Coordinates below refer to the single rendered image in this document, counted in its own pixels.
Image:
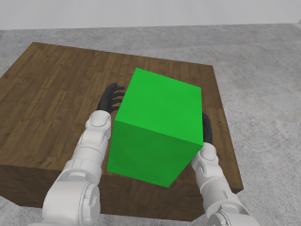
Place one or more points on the left robot hand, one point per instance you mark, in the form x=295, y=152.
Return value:
x=106, y=102

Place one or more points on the robot left forearm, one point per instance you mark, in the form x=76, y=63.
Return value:
x=86, y=162

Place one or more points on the robot right forearm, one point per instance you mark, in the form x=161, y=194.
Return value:
x=212, y=184

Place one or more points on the carton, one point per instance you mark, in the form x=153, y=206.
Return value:
x=158, y=129

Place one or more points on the right robot hand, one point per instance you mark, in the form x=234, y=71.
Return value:
x=207, y=129

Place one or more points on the right robot upper arm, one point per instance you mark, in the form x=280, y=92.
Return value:
x=222, y=218

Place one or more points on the left robot upper arm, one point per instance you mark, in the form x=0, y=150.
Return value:
x=71, y=203

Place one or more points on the pedestal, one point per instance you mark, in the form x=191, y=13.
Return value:
x=46, y=97

